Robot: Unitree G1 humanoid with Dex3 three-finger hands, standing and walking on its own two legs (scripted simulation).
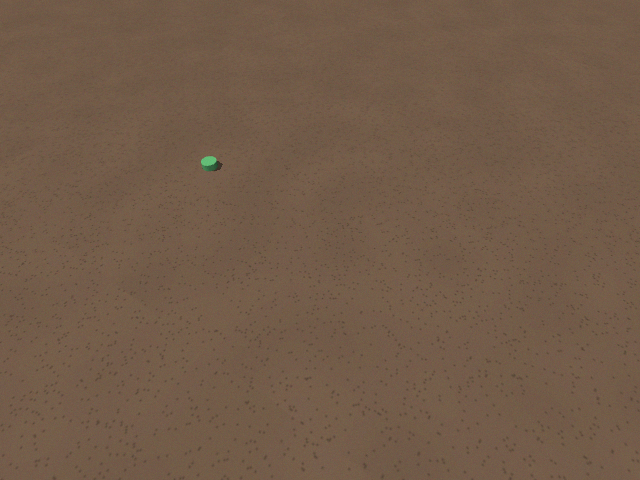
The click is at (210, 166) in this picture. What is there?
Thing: low tin
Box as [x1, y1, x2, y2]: [201, 156, 217, 170]
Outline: 201,160 202,167 205,170 212,170 217,166 216,159 212,156 207,156
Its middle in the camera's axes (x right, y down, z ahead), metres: -0.55 -0.40 +1.97
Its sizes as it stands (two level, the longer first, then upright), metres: 0.078 0.078 0.034
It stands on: the floor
